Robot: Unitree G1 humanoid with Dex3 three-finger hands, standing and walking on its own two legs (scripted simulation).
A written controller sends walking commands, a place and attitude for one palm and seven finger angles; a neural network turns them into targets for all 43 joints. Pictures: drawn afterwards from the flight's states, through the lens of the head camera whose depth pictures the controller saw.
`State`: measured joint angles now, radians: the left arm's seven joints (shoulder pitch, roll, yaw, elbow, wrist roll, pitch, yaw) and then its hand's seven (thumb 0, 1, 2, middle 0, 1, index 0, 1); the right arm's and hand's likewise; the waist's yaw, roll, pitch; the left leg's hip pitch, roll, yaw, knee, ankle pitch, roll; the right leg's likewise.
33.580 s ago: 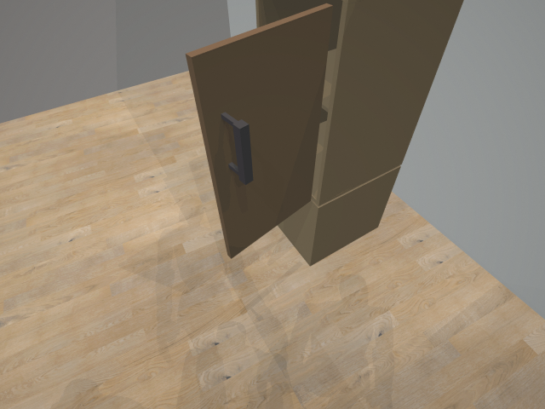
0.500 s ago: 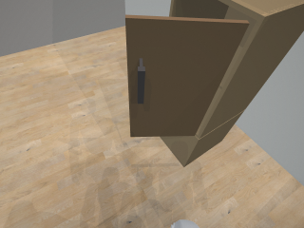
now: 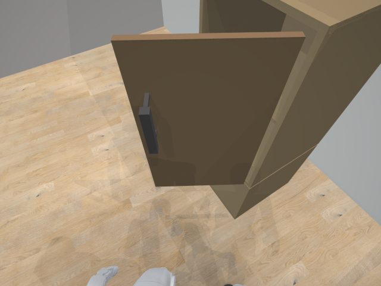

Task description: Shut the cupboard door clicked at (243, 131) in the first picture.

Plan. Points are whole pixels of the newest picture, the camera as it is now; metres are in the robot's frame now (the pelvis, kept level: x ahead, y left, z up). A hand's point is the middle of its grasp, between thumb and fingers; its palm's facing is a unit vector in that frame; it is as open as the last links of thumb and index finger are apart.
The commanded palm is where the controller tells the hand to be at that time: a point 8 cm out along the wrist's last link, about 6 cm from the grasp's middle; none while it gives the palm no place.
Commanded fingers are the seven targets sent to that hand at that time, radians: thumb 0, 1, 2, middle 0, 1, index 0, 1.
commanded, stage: come to a stop and stand still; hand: left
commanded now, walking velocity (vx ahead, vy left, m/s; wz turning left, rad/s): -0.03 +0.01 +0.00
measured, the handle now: (150, 125) +0.44 +0.12 +0.06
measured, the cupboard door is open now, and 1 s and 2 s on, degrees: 59 59 59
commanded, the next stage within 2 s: look again from close up in 0.98 s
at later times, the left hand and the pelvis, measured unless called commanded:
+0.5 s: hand out of the picture -0.03 +0.26 -0.17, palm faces +0.02 -0.97 -0.23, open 7.3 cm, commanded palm none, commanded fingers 0.00 0.90 0.90 -0.20 -0.30 -0.20 -0.30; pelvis -0.03 +0.06 +0.00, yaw -2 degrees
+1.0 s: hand out of the picture -0.07 +0.20 -0.17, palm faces -0.01 -0.99 -0.14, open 7.3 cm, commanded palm none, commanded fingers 0.00 0.90 0.90 -0.20 -0.30 -0.20 -0.30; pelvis -0.06 +0.04 +0.01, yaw -2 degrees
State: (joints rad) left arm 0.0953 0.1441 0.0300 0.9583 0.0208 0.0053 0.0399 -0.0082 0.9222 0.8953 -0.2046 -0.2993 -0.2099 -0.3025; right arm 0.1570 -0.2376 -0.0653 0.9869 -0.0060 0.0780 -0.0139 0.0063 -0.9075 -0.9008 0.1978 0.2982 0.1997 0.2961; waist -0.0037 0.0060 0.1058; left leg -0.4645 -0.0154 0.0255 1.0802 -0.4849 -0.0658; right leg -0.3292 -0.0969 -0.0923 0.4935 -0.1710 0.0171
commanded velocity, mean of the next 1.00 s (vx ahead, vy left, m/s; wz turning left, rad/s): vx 0.00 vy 0.00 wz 0.00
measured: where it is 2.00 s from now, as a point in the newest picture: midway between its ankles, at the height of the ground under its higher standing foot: outside the picture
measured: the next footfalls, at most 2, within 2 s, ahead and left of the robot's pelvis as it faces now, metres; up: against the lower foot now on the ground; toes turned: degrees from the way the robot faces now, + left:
left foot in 0.14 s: +0.02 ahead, +0.14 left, +0.00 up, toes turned +2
right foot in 0.50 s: -0.06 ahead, -0.06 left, +0.00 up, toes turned -1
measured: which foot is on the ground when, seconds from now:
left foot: up 0.00-0.12, down 0.14-1.00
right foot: down 0.00-0.14, up 0.16-0.48, down 0.50-1.00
